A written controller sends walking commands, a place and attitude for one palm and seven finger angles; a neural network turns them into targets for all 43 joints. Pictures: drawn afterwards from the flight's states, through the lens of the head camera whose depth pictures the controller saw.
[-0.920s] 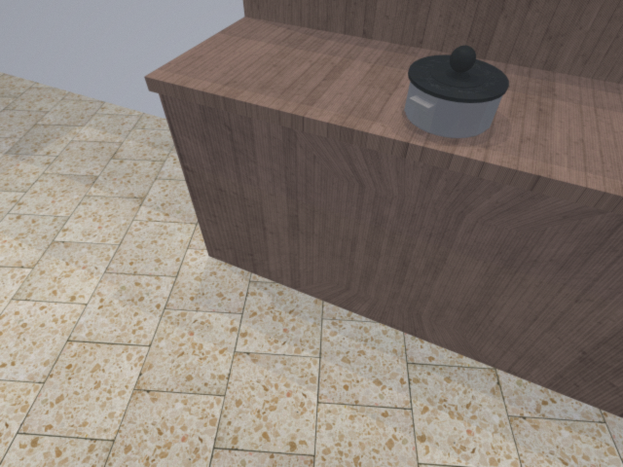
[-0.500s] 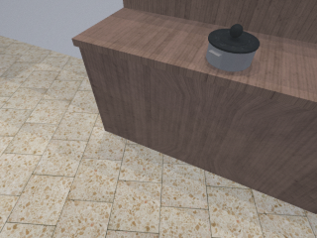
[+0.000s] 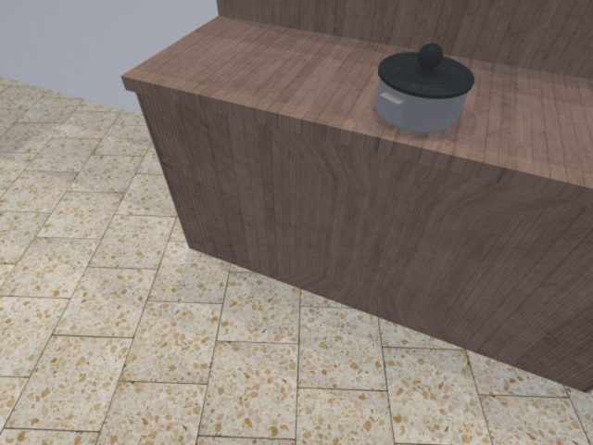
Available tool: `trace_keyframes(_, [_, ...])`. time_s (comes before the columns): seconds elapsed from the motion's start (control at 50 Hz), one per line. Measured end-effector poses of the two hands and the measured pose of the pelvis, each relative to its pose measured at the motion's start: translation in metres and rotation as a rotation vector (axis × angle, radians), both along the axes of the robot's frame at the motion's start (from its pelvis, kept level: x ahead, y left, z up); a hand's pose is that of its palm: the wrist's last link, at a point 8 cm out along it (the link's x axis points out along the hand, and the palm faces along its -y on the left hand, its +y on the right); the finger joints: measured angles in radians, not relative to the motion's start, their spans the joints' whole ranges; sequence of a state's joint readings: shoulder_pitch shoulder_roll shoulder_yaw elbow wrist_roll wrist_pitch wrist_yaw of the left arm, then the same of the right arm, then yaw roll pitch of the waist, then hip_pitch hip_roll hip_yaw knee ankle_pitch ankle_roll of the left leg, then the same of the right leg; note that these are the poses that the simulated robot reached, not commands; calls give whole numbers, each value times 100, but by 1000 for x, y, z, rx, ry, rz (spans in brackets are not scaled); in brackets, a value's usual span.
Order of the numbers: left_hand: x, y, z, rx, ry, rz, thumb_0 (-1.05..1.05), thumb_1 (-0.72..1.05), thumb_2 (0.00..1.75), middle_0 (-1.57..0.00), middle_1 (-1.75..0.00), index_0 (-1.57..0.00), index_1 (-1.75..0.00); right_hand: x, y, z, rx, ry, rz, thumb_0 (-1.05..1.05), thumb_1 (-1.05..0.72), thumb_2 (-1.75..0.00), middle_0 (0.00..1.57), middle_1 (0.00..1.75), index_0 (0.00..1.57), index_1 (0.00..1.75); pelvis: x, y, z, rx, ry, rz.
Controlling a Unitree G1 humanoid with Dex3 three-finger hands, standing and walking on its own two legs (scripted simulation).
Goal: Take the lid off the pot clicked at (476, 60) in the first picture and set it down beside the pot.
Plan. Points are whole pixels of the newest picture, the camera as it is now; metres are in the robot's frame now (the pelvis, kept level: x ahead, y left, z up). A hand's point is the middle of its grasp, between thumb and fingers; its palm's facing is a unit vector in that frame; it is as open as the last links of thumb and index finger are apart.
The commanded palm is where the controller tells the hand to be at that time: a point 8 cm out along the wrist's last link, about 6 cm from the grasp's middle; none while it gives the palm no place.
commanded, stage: turn to face it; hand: left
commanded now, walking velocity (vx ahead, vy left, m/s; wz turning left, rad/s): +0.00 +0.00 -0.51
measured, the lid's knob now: (429, 56) +0.86 -0.22 +0.15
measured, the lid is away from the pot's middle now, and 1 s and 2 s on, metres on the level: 0.00 0.00 0.00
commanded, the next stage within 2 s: take the last steps up to it in 0.62 s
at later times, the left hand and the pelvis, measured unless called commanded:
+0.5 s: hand out of the picture +0.03 +0.20 -0.17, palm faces -0.10 -0.97 -0.23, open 7.4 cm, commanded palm none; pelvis -0.03 +0.01 -0.01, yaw -10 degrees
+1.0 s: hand out of the picture +0.12 +0.16 -0.17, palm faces -0.35 -0.91 -0.21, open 7.4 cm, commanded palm none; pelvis -0.02 +0.00 -0.01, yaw -21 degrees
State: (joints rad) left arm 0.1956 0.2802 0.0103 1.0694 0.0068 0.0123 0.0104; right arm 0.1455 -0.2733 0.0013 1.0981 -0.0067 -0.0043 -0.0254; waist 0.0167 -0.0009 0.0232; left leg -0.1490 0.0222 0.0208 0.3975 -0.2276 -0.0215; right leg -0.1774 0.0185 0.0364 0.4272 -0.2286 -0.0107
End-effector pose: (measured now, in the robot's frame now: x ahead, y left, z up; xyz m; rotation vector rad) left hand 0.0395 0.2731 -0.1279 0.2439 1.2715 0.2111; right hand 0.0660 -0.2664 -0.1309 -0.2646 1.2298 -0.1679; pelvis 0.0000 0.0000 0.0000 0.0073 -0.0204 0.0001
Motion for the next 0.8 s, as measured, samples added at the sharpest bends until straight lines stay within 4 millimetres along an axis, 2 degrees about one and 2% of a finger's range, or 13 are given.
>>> trace_keyframes(0.14, [-3,-18,-12,-36,43,-48,1,91,90,-20,-30,-20,-30,-29,7,-12,36,6,-89,0,-91,-90,21,30,20,29,-8,-3,-8,12,4,-63])
trace_keyframes(0.26, [-1,-35,-16,-40,27,-75,1,91,90,-20,-30,-21,-30,-58,0,-28,60,52,-144,0,-91,-90,21,30,20,29,-16,-13,-17,13,8,-85])
trace_keyframes(0.36, [-8,-41,-11,-47,23,-69,1,91,90,-20,-30,-21,-30,-64,-3,-21,45,62,-162,0,-91,-90,20,30,20,29,-23,-9,-11,15,23,-110])
trace_keyframes(0.46, [-12,-33,-11,-59,45,-100,1,90,90,-20,-30,-21,-30,-59,5,-6,28,-9,-193,0,-91,-90,20,30,20,29,-28,2,-5,17,34,-153])
trace_keyframes(0.56, [-1,-12,-22,-78,32,-137,1,90,90,-20,-30,-21,-30,-59,24,1,-3,-87,-225,0,-91,-90,20,30,20,29,-32,24,-11,-9,45,-193])
trace_keyframes(0.6, [7,-3,-26,-83,23,-152,1,90,90,-20,-30,-21,-30,-67,34,4,-9,-96,-239,0,-91,-90,20,30,20,29,-34,31,-12,-3,36,-206])
trace_keyframes(0.68, [26,6,-20,-84,-9,-196,1,91,90,-20,-30,-20,-30,-90,53,11,-2,-70,-267,0,-91,-90,20,30,20,29,-35,37,-4,-13,26,-246])
trace_keyframes(0.8, [43,2,-14,-79,-9,-264,1,91,90,-19,-30,-20,-30,-125,69,5,35,-23,-344,0,-91,-90,21,30,20,29,-34,38,-2,-4,25,-312])
